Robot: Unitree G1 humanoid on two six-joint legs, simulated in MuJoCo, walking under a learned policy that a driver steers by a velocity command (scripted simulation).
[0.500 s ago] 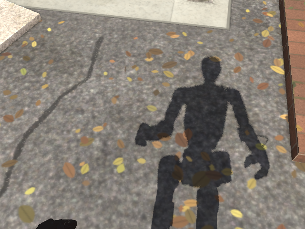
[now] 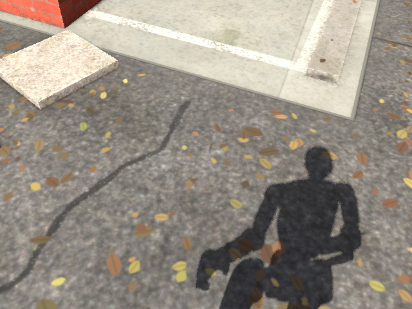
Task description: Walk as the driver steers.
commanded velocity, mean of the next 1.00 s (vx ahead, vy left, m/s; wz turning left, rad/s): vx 0.05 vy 0.00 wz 0.02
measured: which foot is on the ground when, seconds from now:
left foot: down 0.00-1.00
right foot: up 0.00-0.04, down 0.06-1.00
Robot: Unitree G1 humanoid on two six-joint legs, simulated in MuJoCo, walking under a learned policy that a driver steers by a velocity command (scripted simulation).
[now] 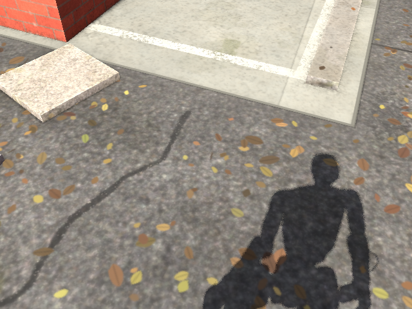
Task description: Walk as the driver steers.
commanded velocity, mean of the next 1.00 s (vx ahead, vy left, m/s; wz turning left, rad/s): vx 0.49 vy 0.00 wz -0.52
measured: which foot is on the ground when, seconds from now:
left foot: down 0.00-0.54, up 0.56-1.00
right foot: down 0.00-0.10, up 0.12-0.52, down 0.54-1.00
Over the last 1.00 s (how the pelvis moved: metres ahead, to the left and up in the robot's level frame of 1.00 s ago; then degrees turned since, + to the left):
0.00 -0.01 0.01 0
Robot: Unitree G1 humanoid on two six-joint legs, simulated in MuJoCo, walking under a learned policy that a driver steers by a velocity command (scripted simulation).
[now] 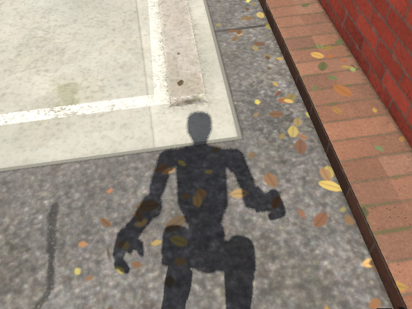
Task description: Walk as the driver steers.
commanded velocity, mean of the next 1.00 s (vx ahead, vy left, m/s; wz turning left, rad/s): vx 0.92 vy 0.00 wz -0.03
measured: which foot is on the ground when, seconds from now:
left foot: up 0.00-0.16, down 0.18-0.64, up 0.66-1.00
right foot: down 0.00-0.20, up 0.22-0.62, down 0.64-1.00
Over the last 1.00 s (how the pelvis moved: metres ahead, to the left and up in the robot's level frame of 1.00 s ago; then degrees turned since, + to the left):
0.43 -0.03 0.00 -34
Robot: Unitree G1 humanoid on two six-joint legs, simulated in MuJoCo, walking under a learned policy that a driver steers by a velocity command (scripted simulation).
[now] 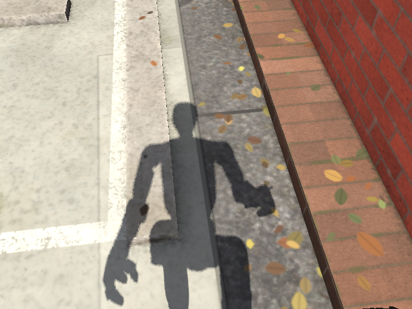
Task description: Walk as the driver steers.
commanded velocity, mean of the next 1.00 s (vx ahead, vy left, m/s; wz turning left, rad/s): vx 0.43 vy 0.00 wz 0.36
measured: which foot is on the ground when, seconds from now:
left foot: up 0.00-0.06, down 0.08-0.48, up 0.50-0.88, down 0.90-1.00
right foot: down 0.00-0.08, up 0.10-0.46, down 0.48-1.00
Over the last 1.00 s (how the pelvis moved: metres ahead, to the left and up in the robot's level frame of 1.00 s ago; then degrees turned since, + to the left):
0.77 0.02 -0.03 3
